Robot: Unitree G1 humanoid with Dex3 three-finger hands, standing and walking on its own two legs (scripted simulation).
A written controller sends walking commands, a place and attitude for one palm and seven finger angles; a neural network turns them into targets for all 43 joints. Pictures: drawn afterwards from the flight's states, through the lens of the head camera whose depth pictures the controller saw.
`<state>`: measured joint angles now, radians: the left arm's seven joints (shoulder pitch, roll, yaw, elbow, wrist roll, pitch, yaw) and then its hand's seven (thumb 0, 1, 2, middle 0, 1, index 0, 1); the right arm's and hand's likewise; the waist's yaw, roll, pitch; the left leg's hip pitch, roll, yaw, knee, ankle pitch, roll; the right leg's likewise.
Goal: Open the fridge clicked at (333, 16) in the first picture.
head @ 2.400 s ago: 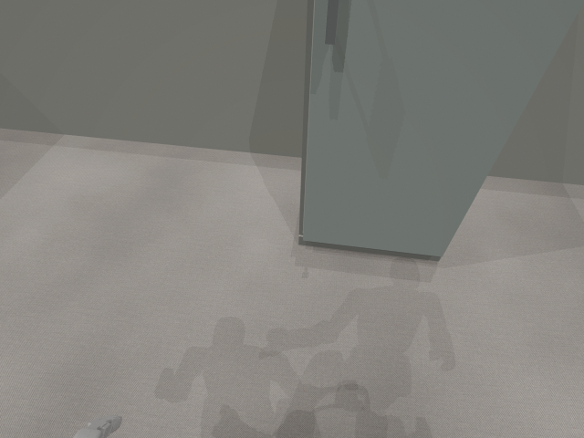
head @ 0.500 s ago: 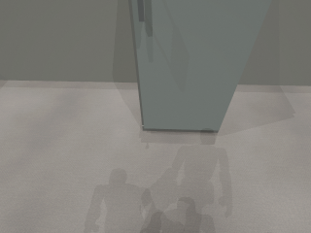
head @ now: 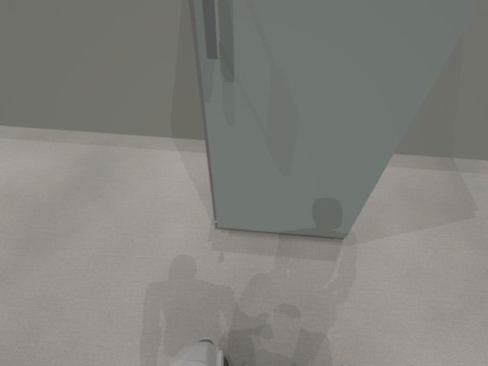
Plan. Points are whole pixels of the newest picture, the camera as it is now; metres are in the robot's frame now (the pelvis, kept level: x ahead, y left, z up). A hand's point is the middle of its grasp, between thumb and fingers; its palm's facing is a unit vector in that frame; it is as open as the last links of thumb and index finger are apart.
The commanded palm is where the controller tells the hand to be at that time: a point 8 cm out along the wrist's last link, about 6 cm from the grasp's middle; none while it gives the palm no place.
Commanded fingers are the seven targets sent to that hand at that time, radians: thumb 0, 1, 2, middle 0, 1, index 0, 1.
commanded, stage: take the last steps up to it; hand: left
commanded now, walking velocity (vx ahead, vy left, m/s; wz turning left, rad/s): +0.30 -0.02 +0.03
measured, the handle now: out of the picture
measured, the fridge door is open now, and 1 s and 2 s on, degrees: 0 0 0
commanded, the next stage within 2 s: come to a stop and stand still in 0.30 s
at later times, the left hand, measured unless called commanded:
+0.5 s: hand (186, 300) +0.26 +0.15 -0.16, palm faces +0.00 -0.98 -0.20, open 7.3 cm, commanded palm none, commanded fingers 0.00 0.90 0.90 -0.20 -0.30 -0.20 -0.30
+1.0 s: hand (147, 322) +0.21 +0.23 -0.18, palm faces +0.13 -0.97 -0.20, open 7.4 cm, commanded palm none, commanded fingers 0.00 0.90 0.90 -0.20 -0.30 -0.20 -0.30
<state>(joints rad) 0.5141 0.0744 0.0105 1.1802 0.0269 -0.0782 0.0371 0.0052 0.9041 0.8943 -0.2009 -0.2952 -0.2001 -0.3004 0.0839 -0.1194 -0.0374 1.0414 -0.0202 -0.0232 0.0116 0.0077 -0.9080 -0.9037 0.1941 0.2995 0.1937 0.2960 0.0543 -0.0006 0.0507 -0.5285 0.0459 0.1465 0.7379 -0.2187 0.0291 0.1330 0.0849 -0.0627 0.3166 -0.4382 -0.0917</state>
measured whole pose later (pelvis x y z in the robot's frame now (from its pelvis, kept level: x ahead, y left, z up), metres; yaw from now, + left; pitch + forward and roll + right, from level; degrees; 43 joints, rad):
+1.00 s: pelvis +0.17 +0.02 +0.00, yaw +2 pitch -2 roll -1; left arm 0.20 0.24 0.08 1.00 0.03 0.09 0.03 0.01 0.91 0.89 -0.20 -0.29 -0.20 -0.30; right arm 0.18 -0.16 -0.05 0.96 -0.03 0.02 -0.01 0.00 -0.91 -0.90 0.19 0.30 0.19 0.30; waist 0.02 -0.08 0.04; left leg -0.29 0.02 0.06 0.64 -0.33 0.03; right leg -0.50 -0.06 0.01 0.87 -0.40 0.02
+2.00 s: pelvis +0.12 +0.04 +0.01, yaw +2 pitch -1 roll -2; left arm 0.38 0.10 -0.01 1.12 0.02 -0.02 0.05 0.01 0.91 0.89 -0.20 -0.29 -0.20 -0.30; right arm 0.32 -0.13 0.00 1.07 -0.03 0.00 -0.01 0.01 -0.91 -0.90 0.20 0.30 0.19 0.30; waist -0.03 0.04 0.03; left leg -0.36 0.00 0.06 0.56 -0.19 0.06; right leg -0.18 0.03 -0.06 0.51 -0.32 -0.02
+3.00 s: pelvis +0.15 +0.03 +0.01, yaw +1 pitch +0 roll +1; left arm 0.34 0.18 0.00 1.10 0.02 0.00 0.03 0.01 0.91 0.89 -0.20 -0.29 -0.20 -0.30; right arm 0.24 -0.17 0.01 1.10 -0.02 -0.01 -0.01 0.01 -0.91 -0.90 0.20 0.30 0.20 0.30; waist 0.01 -0.03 0.00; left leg -0.26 -0.03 0.10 0.45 -0.19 0.05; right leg -0.13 0.00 -0.03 0.48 -0.35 -0.02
